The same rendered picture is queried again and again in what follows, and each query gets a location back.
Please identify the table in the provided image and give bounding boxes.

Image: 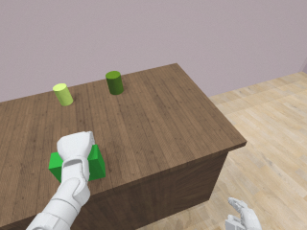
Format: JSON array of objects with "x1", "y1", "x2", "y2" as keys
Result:
[{"x1": 0, "y1": 63, "x2": 247, "y2": 230}]

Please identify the robot left forearm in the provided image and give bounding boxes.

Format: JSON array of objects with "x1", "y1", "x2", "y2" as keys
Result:
[{"x1": 26, "y1": 156, "x2": 90, "y2": 230}]

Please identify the robot left hand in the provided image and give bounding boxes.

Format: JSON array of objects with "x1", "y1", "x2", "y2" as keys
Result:
[{"x1": 57, "y1": 131, "x2": 95, "y2": 175}]

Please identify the sponge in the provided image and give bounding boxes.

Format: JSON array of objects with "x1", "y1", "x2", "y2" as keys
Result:
[{"x1": 48, "y1": 144, "x2": 106, "y2": 183}]

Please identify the robot right hand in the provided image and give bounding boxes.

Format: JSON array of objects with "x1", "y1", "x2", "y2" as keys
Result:
[{"x1": 224, "y1": 197, "x2": 262, "y2": 230}]

